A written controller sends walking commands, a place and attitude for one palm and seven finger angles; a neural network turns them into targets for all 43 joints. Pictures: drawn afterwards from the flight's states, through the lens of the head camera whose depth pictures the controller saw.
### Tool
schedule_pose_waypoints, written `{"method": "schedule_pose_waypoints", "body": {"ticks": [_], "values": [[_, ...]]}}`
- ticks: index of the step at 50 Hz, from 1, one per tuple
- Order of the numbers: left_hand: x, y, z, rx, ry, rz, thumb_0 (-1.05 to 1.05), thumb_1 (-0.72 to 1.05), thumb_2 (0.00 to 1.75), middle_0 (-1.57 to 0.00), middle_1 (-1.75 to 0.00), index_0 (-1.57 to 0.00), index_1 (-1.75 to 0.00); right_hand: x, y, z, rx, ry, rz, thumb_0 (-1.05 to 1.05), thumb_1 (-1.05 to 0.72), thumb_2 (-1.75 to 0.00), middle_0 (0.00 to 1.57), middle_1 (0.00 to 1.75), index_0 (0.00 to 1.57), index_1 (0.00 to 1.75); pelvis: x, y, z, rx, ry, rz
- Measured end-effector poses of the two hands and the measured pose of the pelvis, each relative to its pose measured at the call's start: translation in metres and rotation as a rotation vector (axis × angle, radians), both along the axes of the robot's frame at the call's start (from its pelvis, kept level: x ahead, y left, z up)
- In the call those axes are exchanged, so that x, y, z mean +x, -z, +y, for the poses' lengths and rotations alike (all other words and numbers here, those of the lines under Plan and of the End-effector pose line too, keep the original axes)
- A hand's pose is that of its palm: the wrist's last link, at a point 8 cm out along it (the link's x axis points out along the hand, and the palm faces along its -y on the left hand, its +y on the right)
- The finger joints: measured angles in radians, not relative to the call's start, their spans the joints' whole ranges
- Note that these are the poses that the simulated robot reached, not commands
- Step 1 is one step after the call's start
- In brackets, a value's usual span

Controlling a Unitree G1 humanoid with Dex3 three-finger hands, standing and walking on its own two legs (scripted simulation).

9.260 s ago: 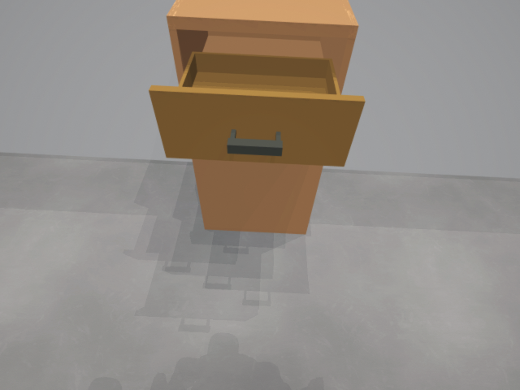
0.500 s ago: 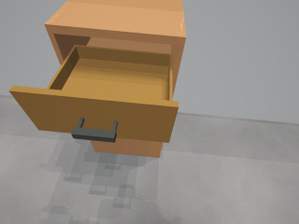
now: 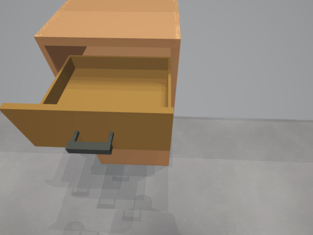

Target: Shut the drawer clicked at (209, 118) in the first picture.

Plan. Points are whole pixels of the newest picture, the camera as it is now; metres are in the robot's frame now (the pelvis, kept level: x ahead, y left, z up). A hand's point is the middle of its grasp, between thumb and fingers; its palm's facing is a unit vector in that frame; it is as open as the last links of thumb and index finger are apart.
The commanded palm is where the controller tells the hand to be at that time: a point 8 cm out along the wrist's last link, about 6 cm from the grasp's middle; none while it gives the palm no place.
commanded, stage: look again from close up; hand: left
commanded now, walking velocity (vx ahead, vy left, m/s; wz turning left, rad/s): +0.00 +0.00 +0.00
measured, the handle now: (91, 141) +0.34 +0.19 +0.04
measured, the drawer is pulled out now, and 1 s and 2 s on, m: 0.28 0.28 0.28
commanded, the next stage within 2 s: shuffle to correct the standing spot in 0.38 s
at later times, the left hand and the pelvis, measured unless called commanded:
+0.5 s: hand out of the picture +0.02 +0.18 -0.17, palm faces +0.01 -0.98 -0.22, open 7.4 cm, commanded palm none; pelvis +0.00 +0.00 +0.00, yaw +0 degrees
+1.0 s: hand out of the picture +0.03 +0.20 -0.17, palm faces +0.01 -0.97 -0.23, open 7.4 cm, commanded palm none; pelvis +0.02 +0.02 +0.00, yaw -1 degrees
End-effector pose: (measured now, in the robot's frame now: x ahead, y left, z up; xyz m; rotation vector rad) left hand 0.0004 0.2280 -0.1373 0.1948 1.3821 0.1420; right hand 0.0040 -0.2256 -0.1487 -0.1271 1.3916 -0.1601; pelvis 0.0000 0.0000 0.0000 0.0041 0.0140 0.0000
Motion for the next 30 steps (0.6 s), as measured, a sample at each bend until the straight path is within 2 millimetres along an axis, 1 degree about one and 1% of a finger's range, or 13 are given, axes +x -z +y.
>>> {"method": "schedule_pose_waypoints", "body": {"ticks": [6,11,17,20,23,30], "values": [[0.012,-0.001,-0.004,0.015,-0.008,-0.040,0.00,0.91,0.90,-0.20,-0.30,-0.20,-0.30,0.020,0.002,-0.006,0.003,-0.016,-0.045,0.01,-0.91,-0.90,0.20,0.30,0.20,0.30,0.005,0.001,-0.006,0.001,-0.004,-0.010],[0.022,0.001,-0.008,0.010,-0.009,-0.079,0.00,0.91,0.90,-0.20,-0.30,-0.20,-0.30,0.039,-0.001,-0.010,-0.005,-0.033,-0.091,0.01,-0.91,-0.90,0.19,0.30,0.20,0.30,0.005,0.002,-0.007,0.004,-0.003,-0.024],[0.025,0.002,-0.006,0.005,-0.008,-0.096,0.01,0.91,0.90,-0.20,-0.30,-0.20,-0.30,0.055,-0.006,-0.009,-0.012,-0.048,-0.131,0.01,-0.91,-0.90,0.19,0.30,0.20,0.30,0.002,0.001,-0.007,0.004,0.000,-0.033],[0.023,0.002,-0.004,0.001,-0.007,-0.091,0.00,0.91,0.90,-0.20,-0.30,-0.20,-0.30,0.056,-0.008,-0.007,-0.013,-0.054,-0.137,0.01,-0.91,-0.90,0.19,0.30,0.20,0.30,0.000,0.000,-0.005,0.004,0.001,-0.036],[0.019,0.002,-0.002,-0.002,-0.008,-0.083,0.00,0.91,0.90,-0.20,-0.30,-0.20,-0.30,0.054,-0.009,-0.004,-0.013,-0.054,-0.132,0.01,-0.91,-0.90,0.19,0.30,0.20,0.30,-0.002,-0.001,-0.003,0.003,0.003,-0.037],[0.006,0.004,0.007,-0.011,-0.013,-0.046,0.00,0.91,0.90,-0.20,-0.30,-0.20,-0.30,0.036,-0.008,0.002,-0.014,-0.047,-0.085,0.00,-0.91,-0.90,0.20,0.30,0.20,0.30,-0.002,-0.001,0.005,-0.001,0.002,-0.040]]}}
